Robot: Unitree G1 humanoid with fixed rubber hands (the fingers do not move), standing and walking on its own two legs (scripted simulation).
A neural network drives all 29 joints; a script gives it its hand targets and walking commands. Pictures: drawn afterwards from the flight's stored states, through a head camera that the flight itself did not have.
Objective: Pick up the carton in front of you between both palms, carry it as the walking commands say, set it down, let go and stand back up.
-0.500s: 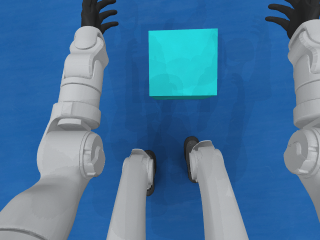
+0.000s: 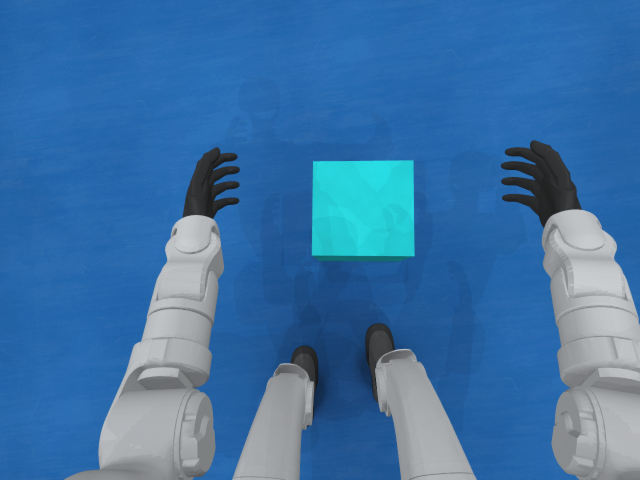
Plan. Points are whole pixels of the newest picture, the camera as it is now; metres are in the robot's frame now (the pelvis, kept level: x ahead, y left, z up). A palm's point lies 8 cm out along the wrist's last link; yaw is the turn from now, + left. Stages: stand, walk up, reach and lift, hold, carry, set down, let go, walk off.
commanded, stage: let go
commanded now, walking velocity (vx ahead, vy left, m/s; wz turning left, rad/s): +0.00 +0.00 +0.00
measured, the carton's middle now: (360, 217) +0.47 -0.06 -0.57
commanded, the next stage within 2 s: stand in 1.04 s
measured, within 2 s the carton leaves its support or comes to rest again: neither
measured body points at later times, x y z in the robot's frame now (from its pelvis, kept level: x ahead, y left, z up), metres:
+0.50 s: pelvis +0.05 +0.02 +0.07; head +0.14 +0.01 +0.51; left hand +0.27 +0.23 -0.02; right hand +0.24 -0.23 -0.02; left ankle +0.02 +0.12 -0.66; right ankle +0.06 -0.09 -0.66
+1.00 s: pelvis +0.06 +0.03 +0.08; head +0.07 +0.02 +0.52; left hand +0.24 +0.25 +0.00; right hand +0.22 -0.22 +0.00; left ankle +0.02 +0.12 -0.66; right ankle +0.07 -0.09 -0.66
